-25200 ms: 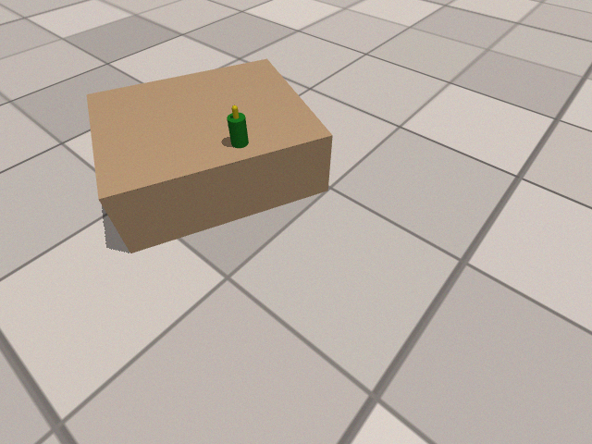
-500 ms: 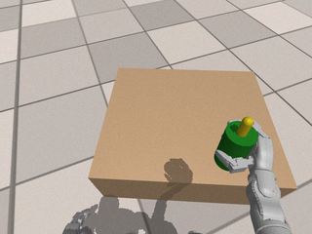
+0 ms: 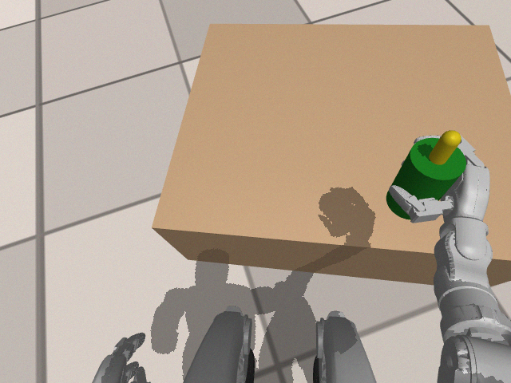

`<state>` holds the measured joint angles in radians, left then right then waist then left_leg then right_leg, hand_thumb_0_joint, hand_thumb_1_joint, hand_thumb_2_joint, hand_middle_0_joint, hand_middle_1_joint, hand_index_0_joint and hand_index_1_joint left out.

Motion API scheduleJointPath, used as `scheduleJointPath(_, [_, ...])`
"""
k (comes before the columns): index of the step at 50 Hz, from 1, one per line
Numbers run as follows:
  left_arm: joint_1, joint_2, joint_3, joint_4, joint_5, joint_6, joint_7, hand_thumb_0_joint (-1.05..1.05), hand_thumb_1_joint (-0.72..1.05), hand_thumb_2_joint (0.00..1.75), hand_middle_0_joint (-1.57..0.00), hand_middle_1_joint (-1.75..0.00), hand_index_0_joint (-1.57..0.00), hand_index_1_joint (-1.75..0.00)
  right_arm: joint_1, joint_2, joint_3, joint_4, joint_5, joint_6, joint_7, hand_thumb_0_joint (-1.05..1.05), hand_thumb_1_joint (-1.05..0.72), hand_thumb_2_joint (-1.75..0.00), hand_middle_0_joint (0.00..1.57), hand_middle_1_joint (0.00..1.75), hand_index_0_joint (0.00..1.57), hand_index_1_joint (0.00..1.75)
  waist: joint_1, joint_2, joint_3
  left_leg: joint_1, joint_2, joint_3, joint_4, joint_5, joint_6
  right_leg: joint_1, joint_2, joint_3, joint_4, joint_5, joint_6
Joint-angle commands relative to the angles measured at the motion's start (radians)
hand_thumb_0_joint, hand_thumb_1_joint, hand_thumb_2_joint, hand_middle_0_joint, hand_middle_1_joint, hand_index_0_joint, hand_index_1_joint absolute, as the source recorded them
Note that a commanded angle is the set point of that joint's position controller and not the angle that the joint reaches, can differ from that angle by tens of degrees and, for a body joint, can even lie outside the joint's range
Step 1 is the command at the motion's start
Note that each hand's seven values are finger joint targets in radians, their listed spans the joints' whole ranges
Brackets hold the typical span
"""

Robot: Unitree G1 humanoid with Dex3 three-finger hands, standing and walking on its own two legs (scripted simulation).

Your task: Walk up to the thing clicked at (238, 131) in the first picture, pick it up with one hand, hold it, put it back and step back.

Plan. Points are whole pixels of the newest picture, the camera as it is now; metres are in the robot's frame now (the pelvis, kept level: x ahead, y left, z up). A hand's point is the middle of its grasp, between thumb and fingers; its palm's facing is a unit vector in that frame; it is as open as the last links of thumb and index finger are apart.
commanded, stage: crouch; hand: right
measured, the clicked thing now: (427, 172) +0.43 -0.21 +0.02
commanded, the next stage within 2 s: lower in 0.66 s
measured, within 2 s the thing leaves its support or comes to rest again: neither
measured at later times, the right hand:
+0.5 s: hand (404, 180) +0.47 -0.22 -0.08, palm faces +0.21 +0.98 -0.01, open 10.1 cm
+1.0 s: hand (393, 191) +0.49 -0.22 -0.15, palm faces +0.19 +0.98 -0.01, open 10.1 cm
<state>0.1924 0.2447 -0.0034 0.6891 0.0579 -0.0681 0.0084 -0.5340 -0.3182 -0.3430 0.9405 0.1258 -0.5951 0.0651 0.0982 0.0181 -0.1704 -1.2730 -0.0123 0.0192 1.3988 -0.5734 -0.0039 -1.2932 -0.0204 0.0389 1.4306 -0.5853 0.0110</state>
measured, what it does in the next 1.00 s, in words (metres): lowers itself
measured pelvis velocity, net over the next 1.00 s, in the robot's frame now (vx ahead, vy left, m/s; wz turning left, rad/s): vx -0.03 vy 0.00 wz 0.04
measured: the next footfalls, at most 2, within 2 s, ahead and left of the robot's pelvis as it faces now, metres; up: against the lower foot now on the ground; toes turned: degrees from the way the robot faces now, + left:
none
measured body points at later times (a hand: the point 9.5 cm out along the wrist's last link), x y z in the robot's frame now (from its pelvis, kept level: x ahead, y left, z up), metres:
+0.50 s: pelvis -0.02 +0.00 -0.08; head +0.16 -0.03 +0.33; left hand +0.04 +0.27 -0.20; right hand +0.46 -0.27 -0.08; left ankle +0.04 +0.12 -0.59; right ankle +0.04 -0.12 -0.59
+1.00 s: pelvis -0.03 +0.00 -0.14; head +0.18 -0.03 +0.26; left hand +0.05 +0.27 -0.26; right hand +0.47 -0.27 -0.15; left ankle +0.04 +0.12 -0.59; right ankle +0.04 -0.12 -0.59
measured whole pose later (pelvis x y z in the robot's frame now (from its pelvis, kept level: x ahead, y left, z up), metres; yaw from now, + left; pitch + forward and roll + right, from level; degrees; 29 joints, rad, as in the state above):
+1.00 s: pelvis -0.03 +0.00 -0.14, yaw +2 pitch +37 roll +5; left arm 0.17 0.26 -0.03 0.69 0.09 -0.01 -0.03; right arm -0.85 -0.49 -0.50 1.13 0.05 -0.54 0.13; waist 0.16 -0.02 -0.18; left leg -1.85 -0.01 0.05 1.87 -0.66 -0.01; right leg -1.89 -0.01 0.08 1.92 -0.68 0.01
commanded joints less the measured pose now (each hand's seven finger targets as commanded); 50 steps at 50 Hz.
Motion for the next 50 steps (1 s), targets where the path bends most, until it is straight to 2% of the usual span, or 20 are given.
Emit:
scheduleJointPath(1, [0.093, 0.186, 0.055, -0.083, -0.006, -0.021, 0.0, 0.0, 0.87, 0.92, -0.2, -0.3, -0.19, -0.31, -0.534, -0.213, -0.049, -0.253, 0.034, -0.115, 0.036, 0.0, -0.16, -1.31, 1.28, 1.43, 1.33, 1.43, -0.001, -0.168, -0.645, 0.168, -0.012, 0.002, -0.09, 0.333, 0.036, 0.374, 0.008, 0.016, -0.092, 0.397, -0.024])
scheduleJointPath(14, [0.127, 0.198, 0.061, -0.053, 0.004, 0.018, -0.009, 0.0, 0.89, 0.91, -0.2, -0.3, -0.19, -0.3, -0.683, -0.397, -0.155, -0.169, -0.02, -0.09, -0.003, 0.0, -0.18, -1.33, 1.32, 1.46, 1.35, 1.46, 0.016, -0.155, -0.659, 0.082, -0.016, 0.002, 0.01, 0.184, 0.037, 0.104, 0.011, 0.012, 0.02, 0.162, -0.035])
scheduleJointPath(19, [0.136, 0.194, 0.057, -0.043, 0.009, 0.022, -0.007, 0.0, 0.88, 0.92, -0.19, -0.3, -0.19, -0.3, -0.707, -0.398, -0.154, -0.137, -0.034, -0.08, 0.01, 0.0, -0.17, -1.32, 1.29, 1.44, 1.33, 1.44, 0.034, -0.185, -0.676, 0.044, -0.016, 0.001, 0.038, 0.182, 0.037, 0.077, 0.008, 0.011, 0.056, 0.157, -0.036])
scheduleJointPath(20, [0.128, 0.183, 0.044, -0.048, 0.01, 0.02, -0.01, 0.0, 0.88, 0.92, -0.19, -0.3, -0.19, -0.3, -0.686, -0.347, -0.129, -0.112, -0.03, -0.075, 0.019, 0.0, -0.16, -1.32, 1.3, 1.45, 1.34, 1.45, 0.043, -0.183, -0.671, 0.023, -0.016, 0.007, 0.055, 0.212, 0.037, 0.073, 0.006, 0.014, 0.07, 0.191, -0.036])
scheduleJointPath(21, [0.138, 0.198, 0.056, -0.043, 0.013, 0.022, -0.009, 0.0, 0.88, 0.92, -0.19, -0.3, -0.19, -0.3, -0.731, -0.414, -0.164, -0.191, -0.031, -0.081, 0.019, 0.0, -0.16, -1.33, 1.29, 1.45, 1.34, 1.45, 0.021, -0.225, -0.712, 0.02, -0.017, 0.006, 0.069, 0.219, 0.041, 0.086, 0.005, 0.016, 0.073, 0.207, -0.032])
scheduleJointPath(22, [0.137, 0.192, 0.043, -0.045, 0.012, 0.023, -0.01, 0.0, 0.88, 0.92, -0.19, -0.3, -0.19, -0.3, -0.698, -0.396, -0.154, -0.11, -0.039, -0.071, 0.024, 0.0, -0.18, -1.34, 1.31, 1.46, 1.35, 1.46, 0.031, -0.219, -0.7, -0.009, -0.019, 0.015, 0.085, 0.232, 0.042, 0.105, 0.003, 0.022, 0.082, 0.243, -0.029])
scheduleJointPath(24, [0.149, 0.209, 0.058, -0.032, 0.015, 0.028, -0.01, 0.0, 0.89, 0.91, -0.2, -0.3, -0.19, -0.3, -0.769, -0.422, -0.163, -0.183, -0.037, -0.076, 0.03, 0.0, -0.21, -1.33, 1.3, 1.45, 1.34, 1.45, 0.042, -0.264, -0.717, -0.05, -0.019, 0.019, 0.105, 0.232, 0.046, 0.132, 0.001, 0.031, 0.097, 0.263, -0.024])
scheduleJointPath(25, [0.141, 0.198, 0.047, -0.035, 0.016, 0.026, -0.012, 0.0, 0.88, 0.92, -0.2, -0.3, -0.19, -0.3, -0.718, -0.366, -0.139, -0.109, -0.036, -0.065, 0.038, 0.0, -0.17, -1.34, 1.29, 1.45, 1.34, 1.45, 0.05, -0.252, -0.685, -0.089, -0.021, 0.028, 0.115, 0.231, 0.047, 0.134, -0.003, 0.038, 0.103, 0.277, -0.023])
scheduleJointPath(27, [0.15, 0.211, 0.058, -0.029, 0.017, 0.029, -0.011, 0.0, 0.89, 0.91, -0.2, -0.3, -0.19, -0.3, -0.763, -0.407, -0.158, -0.147, -0.034, -0.065, 0.042, 0.0, -0.2, -1.34, 1.29, 1.45, 1.34, 1.45, 0.049, -0.261, -0.676, -0.097, -0.019, 0.021, 0.117, 0.216, 0.046, 0.107, -0.002, 0.031, 0.121, 0.243, -0.027])
scheduleJointPath(28, [0.144, 0.205, 0.051, -0.033, 0.017, 0.028, -0.012, 0.0, 0.89, 0.92, -0.2, -0.3, -0.19, -0.3, -0.717, -0.369, -0.138, -0.097, -0.034, -0.058, 0.048, 0.0, -0.18, -1.32, 1.28, 1.43, 1.32, 1.43, 0.056, -0.24, -0.665, -0.103, -0.02, 0.026, 0.128, 0.22, 0.046, 0.093, -0.002, 0.034, 0.129, 0.248, -0.027])
scheduleJointPath(29, [0.146, 0.211, 0.058, -0.032, 0.018, 0.03, -0.015, 0.0, 0.88, 0.91, -0.2, -0.3, -0.2, -0.3, -0.772, -0.412, -0.163, -0.182, -0.027, -0.067, 0.049, 0.0, -0.17, -1.33, 1.29, 1.44, 1.33, 1.44, 0.045, -0.27, -0.683, -0.104, -0.018, 0.024, 0.141, 0.219, 0.048, 0.073, 0.0, 0.033, 0.134, 0.243, -0.025])
scheduleJointPath(32, [0.147, 0.22, 0.061, -0.037, 0.014, 0.032, -0.014, 0.0, 0.89, 0.91, -0.2, -0.3, -0.2, -0.3, -0.774, -0.441, -0.176, -0.162, -0.034, -0.057, 0.046, 0.0, -0.2, -1.34, 1.3, 1.45, 1.34, 1.45, 0.043, -0.25, -0.692, -0.119, -0.019, 0.025, 0.149, 0.194, 0.045, 0.061, 0.0, 0.032, 0.15, 0.214, -0.028])
scheduleJointPath(33, [0.138, 0.203, 0.047, -0.042, 0.016, 0.031, -0.018, 0.0, 0.88, 0.91, -0.2, -0.3, -0.2, -0.3, -0.731, -0.392, -0.15, -0.099, -0.034, -0.051, 0.052, 0.0, -0.2, -1.32, 1.29, 1.43, 1.32, 1.43, 0.056, -0.248, -0.682, -0.123, -0.018, 0.029, 0.163, 0.198, 0.045, 0.037, 0.002, 0.037, 0.153, 0.218, -0.026])
scheduleJointPath(36, [0.153, 0.224, 0.063, -0.04, 0.017, 0.037, -0.016, 0.0, 0.89, 0.91, -0.2, -0.3, -0.2, -0.3, -0.787, -0.465, -0.195, -0.203, -0.033, -0.057, 0.044, 0.0, -0.22, -1.34, 1.31, 1.45, 1.34, 1.45, 0.034, -0.281, -0.747, -0.132, -0.018, 0.023, 0.188, 0.219, 0.047, 0.067, 0.0, 0.035, 0.182, 0.261, -0.025])
scheduleJointPath(37, [0.153, 0.215, 0.056, -0.046, 0.019, 0.039, -0.019, 0.0, 0.88, 0.92, -0.2, -0.3, -0.19, -0.3, -0.755, -0.425, -0.173, -0.162, -0.036, -0.049, 0.045, 0.0, -0.22, -1.33, 1.31, 1.45, 1.34, 1.45, 0.039, -0.265, -0.75, -0.112, -0.018, 0.024, 0.193, 0.25, 0.045, 0.061, -0.001, 0.033, 0.189, 0.286, -0.026])
scheduleJointPath(41, [0.156, 0.214, 0.057, -0.036, 0.018, 0.046, -0.019, 0.0, 0.88, 0.92, -0.2, -0.3, -0.19, -0.31, -0.773, -0.448, -0.202, -0.145, -0.035, -0.041, 0.039, 0.0, -0.27, -1.35, 1.33, 1.46, 1.36, 1.46, 0.049, -0.24, -0.697, -0.169, -0.021, 0.028, 0.215, 0.225, 0.043, 0.002, -0.002, 0.033, 0.221, 0.254, -0.029])
scheduleJointPath(42, [0.152, 0.211, 0.056, -0.03, 0.02, 0.046, -0.022, 0.0, 0.88, 0.92, -0.2, -0.3, -0.19, -0.31, -0.758, -0.392, -0.166, -0.093, -0.035, -0.038, 0.045, 0.0, -0.26, -1.33, 1.32, 1.45, 1.35, 1.45, 0.065, -0.227, -0.672, -0.188, -0.019, 0.028, 0.228, 0.213, 0.043, -0.036, -0.001, 0.033, 0.232, 0.234, -0.03])
scheduleJointPath(46, [0.145, 0.217, 0.05, -0.039, 0.024, 0.048, -0.027, 0.0, 0.88, 0.91, -0.2, -0.3, -0.19, -0.3, -0.776, -0.455, -0.195, -0.108, -0.049, -0.057, 0.059, 0.0, -0.25, -1.34, 1.31, 1.45, 1.34, 1.45, 0.053, -0.231, -0.679, -0.224, -0.016, 0.023, 0.279, 0.184, 0.043, -0.119, 0.005, 0.027, 0.276, 0.192, -0.031])
scheduleJointPath(47, [0.138, 0.21, 0.041, -0.046, 0.025, 0.045, -0.03, 0.0, 0.88, 0.91, -0.2, -0.3, -0.19, -0.3, -0.738, -0.412, -0.165, -0.046, -0.056, -0.054, 0.07, 0.0, -0.26, -1.34, 1.31, 1.45, 1.34, 1.45, 0.062, -0.228, -0.684, -0.24, -0.016, 0.027, 0.292, 0.186, 0.043, -0.11, 0.004, 0.031, 0.286, 0.202, -0.032])
scheduleJointPath(50, [0.149, 0.224, 0.046, -0.051, 0.028, 0.049, -0.033, 0.0, 0.87, 0.92, -0.2, -0.3, -0.2, -0.31, -0.788, -0.446, -0.185, -0.105, -0.049, -0.067, 0.079, 0.0, -0.24, -1.33, 1.3, 1.44, 1.33, 1.44, 0.055, -0.275, -0.737, -0.264, -0.014, 0.032, 0.33, 0.2, 0.046, -0.084, 0.003, 0.036, 0.315, 0.243, -0.026])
